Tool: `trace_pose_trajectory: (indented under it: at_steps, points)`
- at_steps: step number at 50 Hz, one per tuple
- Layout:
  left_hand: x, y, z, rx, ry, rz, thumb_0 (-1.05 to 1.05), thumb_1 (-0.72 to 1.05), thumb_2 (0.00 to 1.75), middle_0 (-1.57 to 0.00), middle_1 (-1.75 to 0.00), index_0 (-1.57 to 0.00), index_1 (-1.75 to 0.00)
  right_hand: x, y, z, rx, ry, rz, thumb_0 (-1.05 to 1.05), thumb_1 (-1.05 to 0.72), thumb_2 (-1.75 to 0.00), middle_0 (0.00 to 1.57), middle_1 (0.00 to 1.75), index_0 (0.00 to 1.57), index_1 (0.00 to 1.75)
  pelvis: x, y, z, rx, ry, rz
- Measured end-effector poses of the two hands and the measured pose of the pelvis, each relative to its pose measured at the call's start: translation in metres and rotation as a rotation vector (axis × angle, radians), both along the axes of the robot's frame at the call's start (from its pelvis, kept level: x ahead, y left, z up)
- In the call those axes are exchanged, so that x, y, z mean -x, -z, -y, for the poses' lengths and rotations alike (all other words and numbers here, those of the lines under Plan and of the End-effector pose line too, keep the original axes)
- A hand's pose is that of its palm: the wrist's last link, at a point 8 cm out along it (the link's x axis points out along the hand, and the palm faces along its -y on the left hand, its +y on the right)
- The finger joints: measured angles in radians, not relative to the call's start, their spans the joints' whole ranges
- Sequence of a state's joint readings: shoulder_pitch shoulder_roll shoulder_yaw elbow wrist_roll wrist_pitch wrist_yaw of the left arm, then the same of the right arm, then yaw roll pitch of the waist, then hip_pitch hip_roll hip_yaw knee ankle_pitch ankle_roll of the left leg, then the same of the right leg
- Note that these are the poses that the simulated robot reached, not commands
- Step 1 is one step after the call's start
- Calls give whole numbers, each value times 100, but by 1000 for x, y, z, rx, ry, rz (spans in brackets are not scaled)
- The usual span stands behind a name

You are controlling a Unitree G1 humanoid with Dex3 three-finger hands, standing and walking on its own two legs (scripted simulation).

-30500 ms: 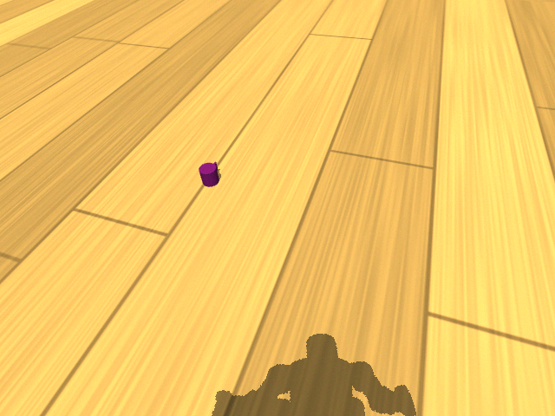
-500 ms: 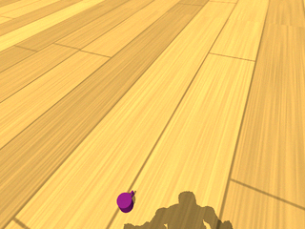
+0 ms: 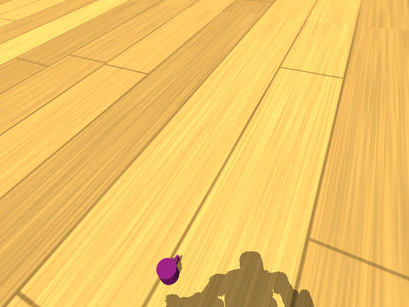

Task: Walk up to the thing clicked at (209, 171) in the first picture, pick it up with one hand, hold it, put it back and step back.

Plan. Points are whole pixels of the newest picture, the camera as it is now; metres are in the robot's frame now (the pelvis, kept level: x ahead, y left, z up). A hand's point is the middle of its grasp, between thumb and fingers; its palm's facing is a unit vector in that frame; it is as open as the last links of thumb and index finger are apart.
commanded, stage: stand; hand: left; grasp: from above
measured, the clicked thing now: (170, 268) +0.44 +0.24 -0.74
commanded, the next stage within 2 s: step back in 0.62 s
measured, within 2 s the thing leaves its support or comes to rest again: neither
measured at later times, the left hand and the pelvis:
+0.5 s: hand out of the picture +0.08 +0.25 -0.16, palm faces -0.01 -0.94 -0.34, open 7.4 cm; pelvis +0.01 +0.00 +0.00, yaw +0 degrees
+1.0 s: hand out of the picture +0.05 +0.26 -0.17, palm faces -0.03 -0.90 -0.44, open 7.4 cm; pelvis -0.06 -0.02 -0.04, yaw -1 degrees
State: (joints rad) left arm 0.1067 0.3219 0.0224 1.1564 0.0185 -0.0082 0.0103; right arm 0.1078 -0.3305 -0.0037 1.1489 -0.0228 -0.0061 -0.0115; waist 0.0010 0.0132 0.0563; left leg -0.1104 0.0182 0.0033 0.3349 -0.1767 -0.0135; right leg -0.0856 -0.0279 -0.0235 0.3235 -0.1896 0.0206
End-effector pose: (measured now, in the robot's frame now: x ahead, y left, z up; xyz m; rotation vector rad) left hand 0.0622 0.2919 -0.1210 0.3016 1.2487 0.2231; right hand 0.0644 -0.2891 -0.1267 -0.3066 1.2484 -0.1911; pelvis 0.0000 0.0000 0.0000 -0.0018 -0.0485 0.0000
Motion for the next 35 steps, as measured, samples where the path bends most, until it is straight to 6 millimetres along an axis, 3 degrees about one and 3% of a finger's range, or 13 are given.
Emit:
trace_pose_trajectory:
  at_steps: [31, 35]
  points:
    - [-9, -1, -1, 2, 15, 7, 0, 91, 90, -20, -30, -20, -30, -4, -3, 4, 7, 1, -2, 0, -90, -90, 21, 30, 20, 30, -5, -1, 1, 0, 1, -8]
    - [-10, 1, -7, -9, 9, 17, 0, 91, 90, -20, -30, -20, -30, -4, -2, 9, 7, 19, 4, 0, -90, -90, 21, 30, 20, 30, 3, 3, 1, 3, 2, -18]
